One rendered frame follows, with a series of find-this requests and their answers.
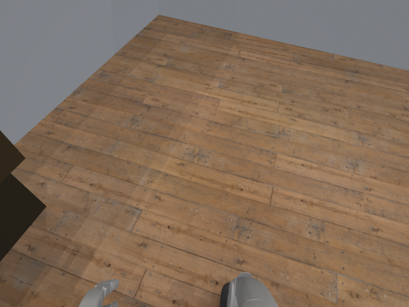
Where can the right robot thigh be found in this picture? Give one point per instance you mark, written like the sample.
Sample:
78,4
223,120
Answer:
249,292

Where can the robot left hand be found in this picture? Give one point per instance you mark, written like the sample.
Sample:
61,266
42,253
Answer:
95,297

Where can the cabinet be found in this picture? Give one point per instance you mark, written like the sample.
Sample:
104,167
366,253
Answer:
19,208

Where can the drawer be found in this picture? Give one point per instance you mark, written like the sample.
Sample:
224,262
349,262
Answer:
10,157

